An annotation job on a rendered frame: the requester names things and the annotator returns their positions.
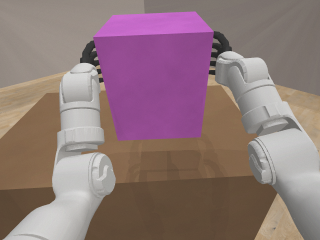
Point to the left robot upper arm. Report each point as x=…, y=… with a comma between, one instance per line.
x=80, y=183

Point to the robot left forearm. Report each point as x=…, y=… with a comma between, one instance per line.
x=79, y=106

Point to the right robot upper arm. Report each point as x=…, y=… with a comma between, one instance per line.
x=288, y=162

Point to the robot right forearm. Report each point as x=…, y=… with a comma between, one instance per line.
x=263, y=111

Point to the carton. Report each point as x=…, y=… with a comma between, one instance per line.
x=155, y=68

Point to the pedestal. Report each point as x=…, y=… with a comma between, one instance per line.
x=196, y=188

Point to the robot right hand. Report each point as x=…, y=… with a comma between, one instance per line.
x=221, y=47

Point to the robot left hand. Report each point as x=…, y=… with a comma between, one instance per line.
x=88, y=57

